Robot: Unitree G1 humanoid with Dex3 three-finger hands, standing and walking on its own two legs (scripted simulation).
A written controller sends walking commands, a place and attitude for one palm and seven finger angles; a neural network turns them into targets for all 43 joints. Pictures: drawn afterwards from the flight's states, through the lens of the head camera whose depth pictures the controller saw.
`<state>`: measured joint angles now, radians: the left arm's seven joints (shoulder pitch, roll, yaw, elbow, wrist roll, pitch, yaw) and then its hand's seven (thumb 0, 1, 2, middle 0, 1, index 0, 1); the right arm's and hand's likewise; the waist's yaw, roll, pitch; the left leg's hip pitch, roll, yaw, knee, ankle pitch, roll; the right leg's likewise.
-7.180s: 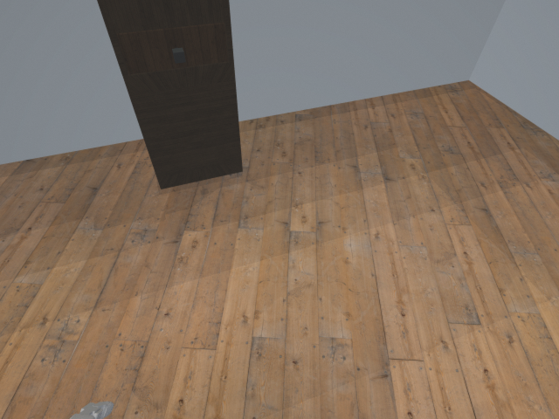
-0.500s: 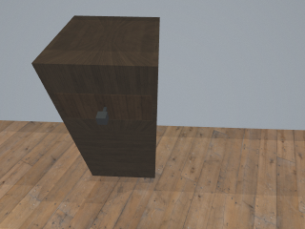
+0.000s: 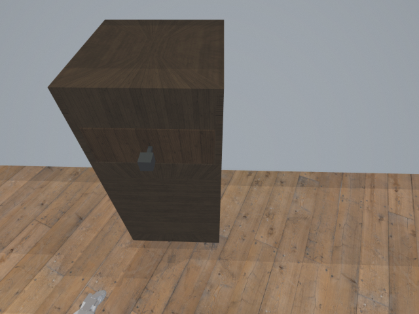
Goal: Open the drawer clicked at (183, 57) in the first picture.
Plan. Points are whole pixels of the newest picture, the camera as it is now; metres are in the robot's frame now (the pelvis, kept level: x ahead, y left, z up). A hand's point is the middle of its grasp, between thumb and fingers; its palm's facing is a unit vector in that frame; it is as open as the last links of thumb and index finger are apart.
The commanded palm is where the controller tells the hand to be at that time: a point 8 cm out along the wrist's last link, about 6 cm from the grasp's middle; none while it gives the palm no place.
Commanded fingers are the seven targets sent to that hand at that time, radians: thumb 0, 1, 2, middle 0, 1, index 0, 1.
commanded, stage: raise the hand with hooked fingers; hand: left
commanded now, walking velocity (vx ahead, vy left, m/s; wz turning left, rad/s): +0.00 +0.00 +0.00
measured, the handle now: (148, 156) +0.54 +0.23 -0.08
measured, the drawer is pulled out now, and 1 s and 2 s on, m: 0.00 0.00 0.00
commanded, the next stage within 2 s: move the hooked fingers above the handle in 1.76 s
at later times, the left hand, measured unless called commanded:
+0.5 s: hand (111, 277) +0.19 +0.21 -0.03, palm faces +0.11 -0.05 -0.99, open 9.9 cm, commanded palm +0.17 +0.20 +0.02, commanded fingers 0.00 0.13 0.57 -0.25 -0.80 -0.25 -0.80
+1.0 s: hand (118, 218) +0.28 +0.20 +0.03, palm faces +0.13 -0.08 -0.99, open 12.8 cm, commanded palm +0.25 +0.20 +0.09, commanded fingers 0.00 -0.45 0.32 -0.30 -1.17 -0.30 -1.17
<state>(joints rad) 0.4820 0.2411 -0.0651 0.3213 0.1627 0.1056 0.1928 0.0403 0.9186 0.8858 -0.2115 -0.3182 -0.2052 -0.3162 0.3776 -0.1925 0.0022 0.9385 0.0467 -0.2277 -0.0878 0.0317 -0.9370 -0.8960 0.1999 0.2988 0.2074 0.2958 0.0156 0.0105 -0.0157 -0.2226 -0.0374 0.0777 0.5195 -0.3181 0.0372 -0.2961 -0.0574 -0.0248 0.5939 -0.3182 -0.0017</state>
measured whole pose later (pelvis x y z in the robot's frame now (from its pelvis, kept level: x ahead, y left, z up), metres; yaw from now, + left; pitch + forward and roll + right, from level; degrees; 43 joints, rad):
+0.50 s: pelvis +0.00 -0.05 -0.05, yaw +2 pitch +12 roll +2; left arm 0.38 0.37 0.00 -0.04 1.06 -0.10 0.49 0.00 0.33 0.66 -0.27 -0.65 -0.27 -0.65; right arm 0.00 -0.23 -0.03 0.52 -0.09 0.06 0.04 0.01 -0.91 -0.90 0.20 0.30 0.20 0.30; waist 0.13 0.00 -0.13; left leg -0.66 0.03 0.02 0.94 -0.50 -0.03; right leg -0.71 -0.01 -0.08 0.99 -0.49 -0.07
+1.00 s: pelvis +0.01 -0.03 -0.02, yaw -4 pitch +8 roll +1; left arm 0.19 0.37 0.00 0.00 0.98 0.07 0.37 0.00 -0.24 0.42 -0.30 -1.03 -0.30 -1.03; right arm 0.13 -0.29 -0.08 0.63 -0.02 0.07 -0.03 0.01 -0.91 -0.90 0.19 0.30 0.20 0.30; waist 0.05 0.06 -0.08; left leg -0.42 -0.02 -0.03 0.69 -0.41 -0.01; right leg -0.51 0.02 0.02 0.74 -0.37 -0.03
